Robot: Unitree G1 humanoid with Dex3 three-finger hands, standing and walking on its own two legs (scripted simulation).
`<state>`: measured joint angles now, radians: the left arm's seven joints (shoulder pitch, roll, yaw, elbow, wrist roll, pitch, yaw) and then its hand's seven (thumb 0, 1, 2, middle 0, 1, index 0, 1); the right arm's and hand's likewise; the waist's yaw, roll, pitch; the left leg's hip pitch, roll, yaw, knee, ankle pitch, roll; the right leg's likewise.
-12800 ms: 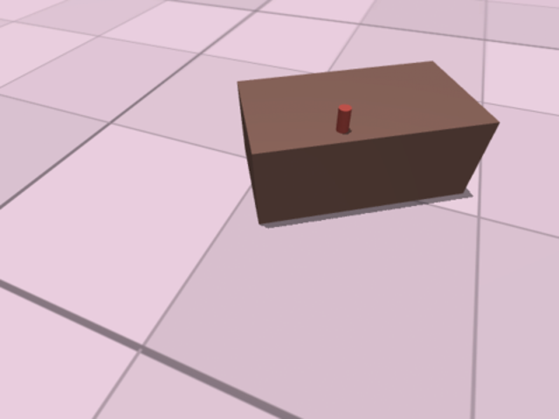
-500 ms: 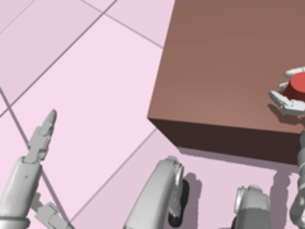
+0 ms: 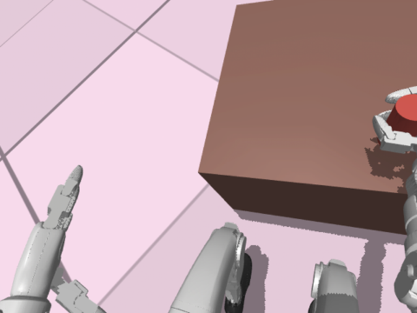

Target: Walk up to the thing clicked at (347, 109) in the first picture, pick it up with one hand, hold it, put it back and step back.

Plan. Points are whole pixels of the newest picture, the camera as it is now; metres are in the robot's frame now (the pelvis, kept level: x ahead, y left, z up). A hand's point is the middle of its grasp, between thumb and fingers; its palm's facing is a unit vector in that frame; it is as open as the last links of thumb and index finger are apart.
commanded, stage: settle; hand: right
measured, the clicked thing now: (402, 125) +0.51 -0.18 -0.04
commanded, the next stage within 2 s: lift in 0.58 s
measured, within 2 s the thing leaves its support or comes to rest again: neither
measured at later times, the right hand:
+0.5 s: hand (394, 111) +0.51 -0.16 -0.01, palm faces +0.09 +1.00 +0.01, open 6.8 cm
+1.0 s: hand (405, 104) +0.50 -0.16 +0.03, palm faces +0.10 +0.99 +0.00, open 6.8 cm
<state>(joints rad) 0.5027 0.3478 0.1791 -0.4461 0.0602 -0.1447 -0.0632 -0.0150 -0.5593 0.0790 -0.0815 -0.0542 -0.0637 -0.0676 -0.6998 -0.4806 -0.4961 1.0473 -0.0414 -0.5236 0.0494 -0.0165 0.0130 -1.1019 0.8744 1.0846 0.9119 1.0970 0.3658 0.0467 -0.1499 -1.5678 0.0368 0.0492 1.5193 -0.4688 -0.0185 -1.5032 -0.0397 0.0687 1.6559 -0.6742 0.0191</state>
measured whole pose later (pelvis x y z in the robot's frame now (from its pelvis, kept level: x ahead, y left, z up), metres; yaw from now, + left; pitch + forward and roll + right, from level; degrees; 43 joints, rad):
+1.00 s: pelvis +0.02 +0.00 +0.05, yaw +0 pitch +27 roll +3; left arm 0.50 0.28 0.10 -0.29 0.07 -0.11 -0.05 -0.02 -0.54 0.06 -0.07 -0.05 -0.05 -0.06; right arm -0.63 -0.37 -0.44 0.97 -0.02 -0.51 0.04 -0.02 0.02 -1.11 0.88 1.09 0.91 1.10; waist 0.29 0.04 -0.15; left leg -1.35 0.03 0.05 1.33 -0.45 -0.01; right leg -1.28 -0.05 0.06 1.45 -0.63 0.03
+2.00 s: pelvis +0.05 +0.00 +0.14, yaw -2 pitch +12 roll +1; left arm 0.44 0.23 0.10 0.09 0.01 -0.05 0.03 -0.02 -0.54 0.06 -0.06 -0.04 -0.04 -0.05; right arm -0.17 -0.18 -0.20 0.47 0.11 -0.37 0.04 -0.02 0.03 -1.12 0.88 1.08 0.92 1.09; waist 0.08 0.02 -0.09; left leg -0.82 0.04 0.02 0.98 -0.37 -0.02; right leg -0.73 -0.03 0.01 1.03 -0.52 0.02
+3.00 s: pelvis +0.06 +0.01 +0.16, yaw -2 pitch +7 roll +0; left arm 0.37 0.22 0.09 0.25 -0.01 -0.08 0.06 -0.02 -0.53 0.05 -0.06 -0.06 -0.05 -0.06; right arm -0.06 -0.18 -0.17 0.36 0.15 -0.31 0.05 -0.02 0.03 -1.12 0.89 1.08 0.92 1.09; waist 0.06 0.01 -0.06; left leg -0.63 0.04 0.03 0.83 -0.33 -0.02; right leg -0.54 -0.03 0.01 0.87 -0.46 0.02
